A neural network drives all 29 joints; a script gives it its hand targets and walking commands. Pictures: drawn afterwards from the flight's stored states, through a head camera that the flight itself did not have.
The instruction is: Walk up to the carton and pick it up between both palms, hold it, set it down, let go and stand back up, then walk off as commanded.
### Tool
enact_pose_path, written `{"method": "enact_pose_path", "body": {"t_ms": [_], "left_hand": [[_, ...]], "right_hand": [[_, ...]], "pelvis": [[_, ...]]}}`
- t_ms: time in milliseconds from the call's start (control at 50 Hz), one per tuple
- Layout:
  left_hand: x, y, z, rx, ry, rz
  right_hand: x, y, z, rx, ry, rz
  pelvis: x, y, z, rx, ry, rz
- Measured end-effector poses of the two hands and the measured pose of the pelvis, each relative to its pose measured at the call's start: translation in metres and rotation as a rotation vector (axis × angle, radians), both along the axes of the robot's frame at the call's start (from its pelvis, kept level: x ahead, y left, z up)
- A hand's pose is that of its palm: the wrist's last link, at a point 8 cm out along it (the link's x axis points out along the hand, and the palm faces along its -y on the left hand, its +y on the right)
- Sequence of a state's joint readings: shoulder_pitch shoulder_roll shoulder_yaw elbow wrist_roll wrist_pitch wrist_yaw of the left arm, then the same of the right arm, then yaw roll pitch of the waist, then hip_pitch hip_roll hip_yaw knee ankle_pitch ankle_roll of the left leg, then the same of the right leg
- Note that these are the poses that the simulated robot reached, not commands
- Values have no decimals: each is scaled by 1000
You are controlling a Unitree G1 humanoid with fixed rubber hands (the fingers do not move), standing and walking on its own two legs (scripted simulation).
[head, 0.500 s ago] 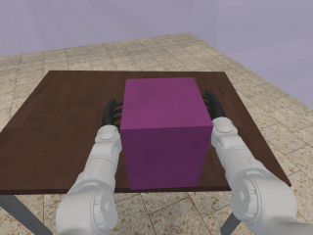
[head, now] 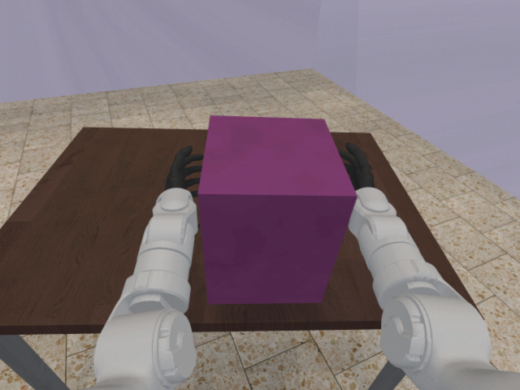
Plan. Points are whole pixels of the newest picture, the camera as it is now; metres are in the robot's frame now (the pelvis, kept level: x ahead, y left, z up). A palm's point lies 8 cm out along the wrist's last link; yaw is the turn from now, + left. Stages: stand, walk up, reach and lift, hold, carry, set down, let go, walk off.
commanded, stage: reach and lift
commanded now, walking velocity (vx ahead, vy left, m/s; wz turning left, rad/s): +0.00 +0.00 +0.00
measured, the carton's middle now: (266, 210) +0.42 +0.02 +0.10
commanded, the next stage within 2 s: hold in 1.56 s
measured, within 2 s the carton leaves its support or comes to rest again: neither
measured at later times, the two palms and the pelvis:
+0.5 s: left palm (169, 190) +0.38 +0.17 +0.18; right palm (365, 186) +0.38 -0.12 +0.19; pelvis -0.01 +0.00 +0.00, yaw +0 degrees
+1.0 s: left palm (167, 184) +0.37 +0.17 +0.19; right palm (367, 182) +0.38 -0.12 +0.20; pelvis -0.02 +0.01 +0.00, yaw +0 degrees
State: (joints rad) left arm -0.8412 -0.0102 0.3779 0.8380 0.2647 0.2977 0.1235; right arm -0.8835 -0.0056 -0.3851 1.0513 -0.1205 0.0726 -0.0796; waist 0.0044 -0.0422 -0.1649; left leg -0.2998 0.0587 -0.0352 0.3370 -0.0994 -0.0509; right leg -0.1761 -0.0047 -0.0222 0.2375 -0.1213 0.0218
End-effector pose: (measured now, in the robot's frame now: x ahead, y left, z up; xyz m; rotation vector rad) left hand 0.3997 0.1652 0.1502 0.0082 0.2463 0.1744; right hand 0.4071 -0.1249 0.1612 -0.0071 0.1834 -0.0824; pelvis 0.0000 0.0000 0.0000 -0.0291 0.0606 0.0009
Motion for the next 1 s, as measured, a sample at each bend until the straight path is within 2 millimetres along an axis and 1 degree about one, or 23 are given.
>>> {"method": "enact_pose_path", "body": {"t_ms": [180, 300, 440, 640, 740, 880, 1000], "left_hand": [[-7, -1, 13, 18, -28, -12], [-16, 2, 21, 28, -25, -17], [-22, 5, 24, 18, -18, -18], [-26, 4, 32, 21, -28, -30], [-26, 5, 32, 21, -17, -30], [-27, 5, 41, 26, -38, -26], [-28, 5, 40, 24, -24, -26]], "right_hand": [[-8, 0, 17, 6, -33, -9], [-16, 2, 24, 0, -34, -9], [-23, 5, 28, -7, -30, -10], [-29, 5, 35, 17, -42, -25], [-30, 5, 35, 30, -33, -29], [-29, 6, 42, 51, -55, -28], [-30, 6, 40, 58, -40, -30]], "pelvis": [[-5, 0, 0, 0, -42, 1], [-8, 1, 0, 0, -70, 3], [-12, 2, 0, 0, -83, 4], [-15, 6, -1, 0, -92, 7], [-15, 7, -1, 0, -93, 7], [-15, 7, -1, 0, -93, 7], [-15, 7, -1, 0, -93, 7]]}}
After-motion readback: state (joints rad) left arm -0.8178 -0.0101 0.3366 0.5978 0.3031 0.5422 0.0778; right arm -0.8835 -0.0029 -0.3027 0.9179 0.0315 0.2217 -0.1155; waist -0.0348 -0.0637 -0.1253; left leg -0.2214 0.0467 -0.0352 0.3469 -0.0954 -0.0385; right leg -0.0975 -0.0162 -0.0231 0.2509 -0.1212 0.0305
